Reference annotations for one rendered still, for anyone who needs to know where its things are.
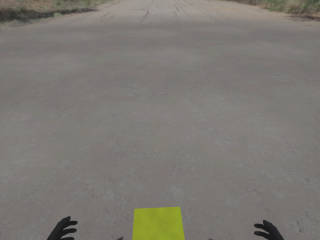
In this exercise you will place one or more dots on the robot right hand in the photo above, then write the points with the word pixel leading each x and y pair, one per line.
pixel 270 228

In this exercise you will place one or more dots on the carton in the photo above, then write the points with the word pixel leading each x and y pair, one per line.
pixel 161 223

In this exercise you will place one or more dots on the robot left hand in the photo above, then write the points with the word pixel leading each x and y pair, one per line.
pixel 58 231

